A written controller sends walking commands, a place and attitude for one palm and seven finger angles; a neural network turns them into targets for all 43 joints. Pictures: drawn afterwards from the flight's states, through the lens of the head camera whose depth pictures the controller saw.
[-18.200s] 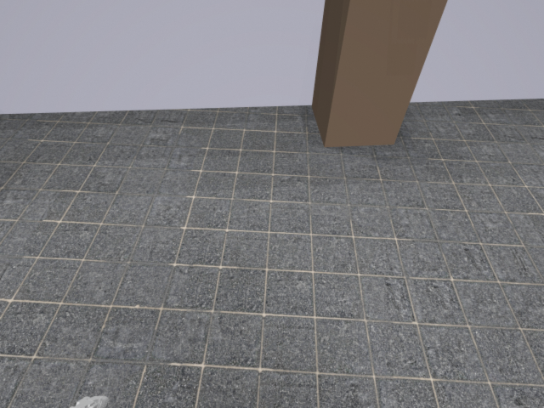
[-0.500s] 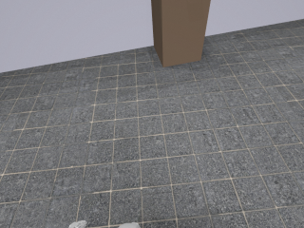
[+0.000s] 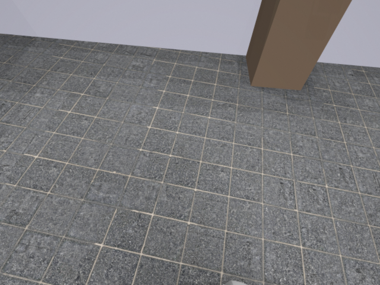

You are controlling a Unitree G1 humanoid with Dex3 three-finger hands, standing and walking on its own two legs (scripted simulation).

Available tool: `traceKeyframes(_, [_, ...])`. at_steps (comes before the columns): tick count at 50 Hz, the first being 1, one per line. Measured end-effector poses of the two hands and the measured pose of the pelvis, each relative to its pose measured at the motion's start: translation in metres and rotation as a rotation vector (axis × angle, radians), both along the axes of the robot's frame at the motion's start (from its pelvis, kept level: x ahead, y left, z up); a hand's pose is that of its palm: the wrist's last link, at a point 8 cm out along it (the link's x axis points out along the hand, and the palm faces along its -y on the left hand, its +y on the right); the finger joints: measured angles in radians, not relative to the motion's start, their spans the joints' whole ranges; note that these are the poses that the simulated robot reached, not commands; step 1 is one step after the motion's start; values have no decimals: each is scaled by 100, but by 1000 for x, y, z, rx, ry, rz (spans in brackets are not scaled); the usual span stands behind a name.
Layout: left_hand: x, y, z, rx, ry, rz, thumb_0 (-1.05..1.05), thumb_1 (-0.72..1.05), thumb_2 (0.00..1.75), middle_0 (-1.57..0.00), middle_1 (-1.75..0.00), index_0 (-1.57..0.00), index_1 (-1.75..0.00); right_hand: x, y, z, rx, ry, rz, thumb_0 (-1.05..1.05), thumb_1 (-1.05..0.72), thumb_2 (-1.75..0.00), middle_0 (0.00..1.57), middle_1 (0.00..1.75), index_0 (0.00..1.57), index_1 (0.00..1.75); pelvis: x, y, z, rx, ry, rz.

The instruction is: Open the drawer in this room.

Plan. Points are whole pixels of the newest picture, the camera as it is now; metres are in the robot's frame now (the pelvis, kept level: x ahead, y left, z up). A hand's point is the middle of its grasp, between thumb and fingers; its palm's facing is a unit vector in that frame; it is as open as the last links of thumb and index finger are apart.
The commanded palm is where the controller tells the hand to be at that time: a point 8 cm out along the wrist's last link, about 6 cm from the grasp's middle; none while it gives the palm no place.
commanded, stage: turn or walk to find it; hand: left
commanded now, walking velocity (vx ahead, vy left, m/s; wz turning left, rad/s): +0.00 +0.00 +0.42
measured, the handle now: out of the picture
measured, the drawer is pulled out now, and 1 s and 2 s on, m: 0.00 0.00 0.00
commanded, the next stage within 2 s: stand and wait in 0.12 s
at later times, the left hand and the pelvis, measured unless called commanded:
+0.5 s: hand out of the picture +0.00 +0.13 -0.15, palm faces +0.09 -0.98 -0.17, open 7.4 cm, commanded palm none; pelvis +0.03 -0.03 +0.01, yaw +1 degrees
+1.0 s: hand (135, 199) +0.34 +0.18 -0.16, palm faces -0.21 -0.95 -0.23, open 7.4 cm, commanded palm none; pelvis +0.19 +0.00 +0.00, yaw -13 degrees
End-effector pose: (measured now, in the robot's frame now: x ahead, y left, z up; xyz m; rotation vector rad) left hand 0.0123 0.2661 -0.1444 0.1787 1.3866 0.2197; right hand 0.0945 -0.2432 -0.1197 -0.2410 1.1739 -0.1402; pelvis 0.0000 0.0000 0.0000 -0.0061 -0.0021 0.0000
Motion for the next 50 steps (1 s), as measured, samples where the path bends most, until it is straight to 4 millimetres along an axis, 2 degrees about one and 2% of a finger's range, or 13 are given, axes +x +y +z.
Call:
traceKeyframes(6, [22,-2,13,12,-102,8,0,91,90,-19,-30,-20,-30,-1,5,-1,28,12,29,0,-91,-90,20,30,20,30,-3,-4,5,-3,0,44])
traceKeyframes(10, [38,-16,20,27,-164,2,0,91,90,-19,-30,-20,-30,-7,-5,-12,50,33,31,0,-91,-90,20,30,20,30,-4,-15,2,10,1,71])
traceKeyframes(13, [42,-32,20,44,-201,-12,0,91,90,-19,-30,-20,-30,-12,-18,-27,70,45,23,0,-91,-90,20,30,20,30,-2,-27,-6,27,-2,74])
traceKeyframes(16, [31,-51,23,27,-192,-4,0,91,90,-19,-30,-20,-30,-18,-26,-32,80,77,17,0,-91,-90,20,30,20,30,4,-33,-4,19,-14,77])
traceKeyframes(20, [6,-73,24,-23,-101,24,0,91,90,-20,-30,-20,-30,-23,-32,-22,89,106,0,1,-91,-90,20,30,20,30,16,-36,7,33,-9,48])
traceKeyframes(25, [-22,-87,20,-87,36,46,0,91,90,-20,-30,-20,-30,-21,-33,-14,73,128,-36,1,-91,-90,20,30,19,30,33,-32,12,26,8,18])
traceKeyframes(30, [-35,-80,13,-130,145,72,0,90,90,-20,-30,-21,-30,4,-19,-8,41,121,-48,1,-91,-90,20,30,19,30,54,-17,9,8,23,-19])
traceKeyframes(34, [-22,-57,-2,-148,208,62,0,90,90,-20,-30,-21,-30,37,-1,-8,11,35,-69,1,-91,-90,20,30,19,30,77,2,-2,-8,21,-61])
traceKeyframes(36, [0,-43,-6,-142,220,18,0,91,90,-20,-30,-21,-30,45,8,-6,10,-6,-100,1,-91,-90,20,30,19,30,88,8,-3,-3,10,-100])
traceKeyframes(38, [36,-29,-5,-127,196,-37,1,91,90,-20,-30,-20,-30,44,15,-3,18,-19,-144,0,-91,-90,20,30,19,30,100,12,1,-11,4,-127])
traceKeyframes(43, [160,-7,5,-72,9,-158,1,91,90,-19,-30,-20,-30,22,24,-1,25,63,-254,0,-93,-90,20,30,20,30,134,14,8,-13,6,-177])
traceKeyframes(47, [261,-14,12,-42,-135,-245,1,91,90,-19,-30,-20,-30,-2,34,-6,53,180,-331,0,-93,-90,20,30,20,30,164,7,6,-2,14,-212])
traceKeyframes(50, [331,-37,17,-45,-211,-319,0,91,90,-19,-30,-19,-30,-17,42,-10,89,275,-388,0,-92,-90,20,30,20,30,189,-3,3,3,19,-233])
